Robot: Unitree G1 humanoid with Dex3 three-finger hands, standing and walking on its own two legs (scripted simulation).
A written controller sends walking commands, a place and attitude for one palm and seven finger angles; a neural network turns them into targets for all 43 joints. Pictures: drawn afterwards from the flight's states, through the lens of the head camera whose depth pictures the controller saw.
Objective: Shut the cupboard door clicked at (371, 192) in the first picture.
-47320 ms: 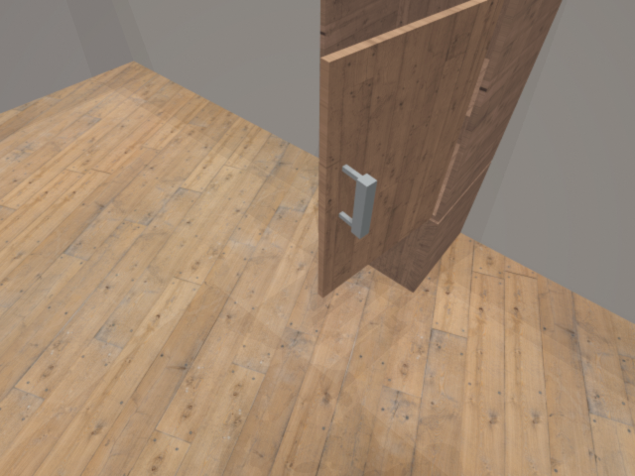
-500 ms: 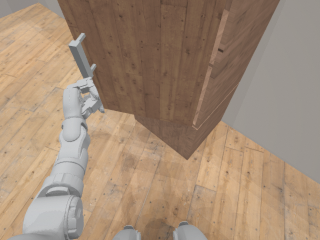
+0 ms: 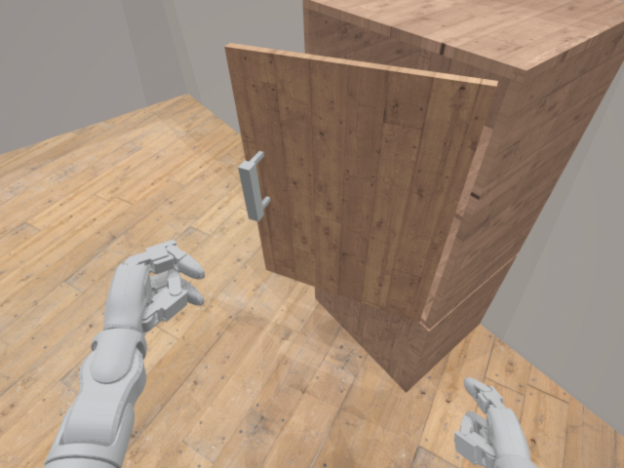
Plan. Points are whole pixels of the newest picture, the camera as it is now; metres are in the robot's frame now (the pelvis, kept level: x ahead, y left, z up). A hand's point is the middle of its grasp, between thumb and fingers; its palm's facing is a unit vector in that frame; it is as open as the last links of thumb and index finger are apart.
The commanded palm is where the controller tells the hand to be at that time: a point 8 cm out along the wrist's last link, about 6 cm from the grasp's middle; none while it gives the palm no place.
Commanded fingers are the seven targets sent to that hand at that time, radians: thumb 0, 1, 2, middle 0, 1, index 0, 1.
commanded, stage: draw the hand back to the body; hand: left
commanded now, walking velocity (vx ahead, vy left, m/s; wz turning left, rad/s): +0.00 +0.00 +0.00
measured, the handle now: (257, 186) +0.64 +0.17 -0.01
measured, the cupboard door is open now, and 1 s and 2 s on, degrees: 28 28 28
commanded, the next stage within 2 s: step back with the hand held close in 0.82 s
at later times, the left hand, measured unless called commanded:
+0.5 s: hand (33, 338) +0.19 +0.27 +0.17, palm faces +0.46 -0.77 -0.44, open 6.6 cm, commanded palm +0.15 +0.30 +0.18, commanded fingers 0.00 0.90 0.90 -0.20 -0.30 -0.20 -0.30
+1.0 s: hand (45, 342) +0.19 +0.26 +0.17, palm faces +0.45 -0.79 -0.41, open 7.4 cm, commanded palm +0.14 +0.30 +0.18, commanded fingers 0.00 0.90 0.90 -0.20 -0.30 -0.20 -0.30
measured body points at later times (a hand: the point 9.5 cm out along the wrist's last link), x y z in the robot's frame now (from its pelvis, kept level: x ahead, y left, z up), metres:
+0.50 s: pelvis +0.01 +0.00 +0.01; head -0.01 -0.03 +0.46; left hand +0.16 +0.31 +0.20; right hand +0.19 -0.21 -0.09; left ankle +0.00 +0.10 -0.73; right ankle -0.01 -0.10 -0.73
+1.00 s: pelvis +0.00 +0.00 +0.01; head -0.03 -0.04 +0.46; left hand +0.16 +0.30 +0.19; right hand +0.19 -0.22 -0.08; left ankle +0.00 +0.10 -0.73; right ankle -0.01 -0.10 -0.73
